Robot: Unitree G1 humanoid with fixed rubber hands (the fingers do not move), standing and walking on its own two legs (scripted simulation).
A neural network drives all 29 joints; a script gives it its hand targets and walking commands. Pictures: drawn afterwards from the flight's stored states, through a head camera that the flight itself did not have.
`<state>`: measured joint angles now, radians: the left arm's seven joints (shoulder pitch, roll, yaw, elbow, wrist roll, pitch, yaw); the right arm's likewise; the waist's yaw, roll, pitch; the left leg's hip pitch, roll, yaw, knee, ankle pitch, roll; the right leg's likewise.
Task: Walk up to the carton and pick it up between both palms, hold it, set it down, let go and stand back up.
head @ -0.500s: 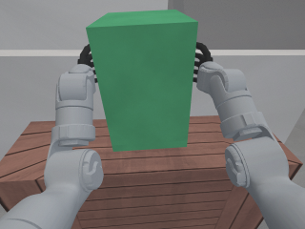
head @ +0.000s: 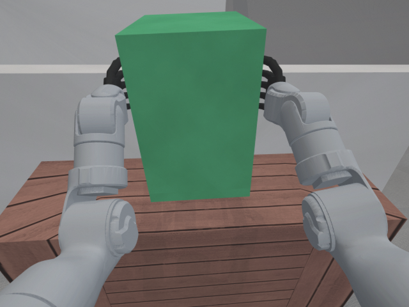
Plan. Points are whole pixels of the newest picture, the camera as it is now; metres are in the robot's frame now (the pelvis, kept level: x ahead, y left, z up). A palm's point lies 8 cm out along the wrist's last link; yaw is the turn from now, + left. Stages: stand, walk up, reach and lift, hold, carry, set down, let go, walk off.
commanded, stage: hold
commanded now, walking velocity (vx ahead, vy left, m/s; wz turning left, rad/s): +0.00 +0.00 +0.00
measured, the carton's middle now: (195, 102) +0.41 +0.00 +0.28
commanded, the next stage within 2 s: set down in 0.68 s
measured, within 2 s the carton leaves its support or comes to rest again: neither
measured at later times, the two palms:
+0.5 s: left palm (114, 97) +0.37 +0.15 +0.31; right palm (274, 96) +0.36 -0.14 +0.31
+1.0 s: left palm (113, 80) +0.39 +0.15 +0.33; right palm (273, 78) +0.37 -0.14 +0.34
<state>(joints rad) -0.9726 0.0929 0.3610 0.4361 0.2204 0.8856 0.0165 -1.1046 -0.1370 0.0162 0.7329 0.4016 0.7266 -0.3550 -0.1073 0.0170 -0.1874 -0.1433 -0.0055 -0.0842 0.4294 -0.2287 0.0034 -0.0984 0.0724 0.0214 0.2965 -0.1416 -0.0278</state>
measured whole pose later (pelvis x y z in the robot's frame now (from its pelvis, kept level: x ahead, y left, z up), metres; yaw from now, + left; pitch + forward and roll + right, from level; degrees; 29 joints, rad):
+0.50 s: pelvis +0.00 +0.00 +0.00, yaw +0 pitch -4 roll -2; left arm -0.96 0.09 0.36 0.43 0.22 0.89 0.01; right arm -1.09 -0.13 0.02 0.73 0.40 0.73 -0.36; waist -0.11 0.02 -0.19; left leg -0.13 -0.01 -0.09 0.43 -0.23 0.00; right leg -0.09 0.07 0.02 0.30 -0.14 -0.03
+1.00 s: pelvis +0.00 -0.01 +0.00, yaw +1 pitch -5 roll -1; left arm -1.09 0.11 0.46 0.62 0.29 0.68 -0.01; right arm -1.21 -0.06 -0.17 0.91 0.21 0.52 -0.28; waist -0.13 -0.02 -0.16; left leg -0.10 -0.01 -0.10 0.39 -0.21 0.00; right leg -0.06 0.06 0.01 0.28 -0.14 -0.03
